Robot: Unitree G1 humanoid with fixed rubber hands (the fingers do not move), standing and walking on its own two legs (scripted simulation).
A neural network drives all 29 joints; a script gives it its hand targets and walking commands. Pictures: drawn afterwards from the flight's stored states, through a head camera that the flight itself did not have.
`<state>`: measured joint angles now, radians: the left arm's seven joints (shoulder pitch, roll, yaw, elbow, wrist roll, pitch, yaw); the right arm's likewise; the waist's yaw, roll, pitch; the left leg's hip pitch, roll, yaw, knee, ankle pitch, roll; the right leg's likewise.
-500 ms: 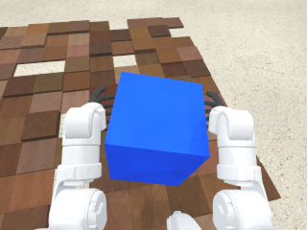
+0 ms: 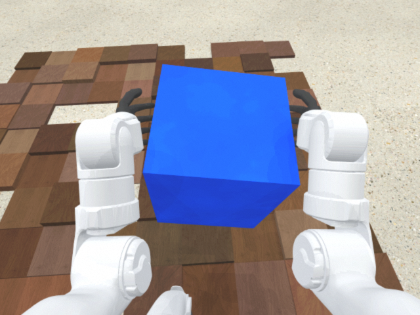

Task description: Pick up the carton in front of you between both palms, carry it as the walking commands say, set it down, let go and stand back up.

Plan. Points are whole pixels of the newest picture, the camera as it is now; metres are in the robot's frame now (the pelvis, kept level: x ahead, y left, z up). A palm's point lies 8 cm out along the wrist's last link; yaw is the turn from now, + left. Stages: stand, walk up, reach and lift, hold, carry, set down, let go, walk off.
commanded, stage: carry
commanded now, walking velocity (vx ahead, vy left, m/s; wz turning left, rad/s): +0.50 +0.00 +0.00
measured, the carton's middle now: (214, 157) +0.39 +0.03 +0.07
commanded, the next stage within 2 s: none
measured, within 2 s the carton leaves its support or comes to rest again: neither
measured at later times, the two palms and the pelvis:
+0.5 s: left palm (166, 50) +0.66 +0.16 +0.13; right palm (291, 56) +0.65 -0.13 +0.13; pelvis +0.30 +0.03 +0.00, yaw -1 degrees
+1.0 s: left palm (184, 4) +0.96 +0.16 +0.11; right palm (277, 3) +0.98 -0.14 +0.11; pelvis +0.60 +0.00 -0.03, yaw +0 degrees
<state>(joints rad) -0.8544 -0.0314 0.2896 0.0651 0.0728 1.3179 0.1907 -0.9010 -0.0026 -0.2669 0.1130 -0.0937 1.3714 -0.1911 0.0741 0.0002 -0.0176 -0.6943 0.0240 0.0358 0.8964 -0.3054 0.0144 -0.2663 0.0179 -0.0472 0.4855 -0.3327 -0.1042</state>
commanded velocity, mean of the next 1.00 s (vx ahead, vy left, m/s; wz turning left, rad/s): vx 0.50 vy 0.00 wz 0.00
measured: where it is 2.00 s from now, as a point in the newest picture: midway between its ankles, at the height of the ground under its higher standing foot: (223, 140)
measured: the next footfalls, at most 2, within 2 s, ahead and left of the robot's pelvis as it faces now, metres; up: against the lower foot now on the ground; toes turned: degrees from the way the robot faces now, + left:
left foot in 0.14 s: +0.24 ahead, +0.10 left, +0.00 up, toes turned +4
right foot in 0.56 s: +0.56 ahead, -0.09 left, -0.02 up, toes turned -2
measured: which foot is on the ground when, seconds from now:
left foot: up 0.00-0.12, down 0.14-0.64, up 0.66-1.00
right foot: down 0.00-0.12, up 0.14-0.54, down 0.56-1.00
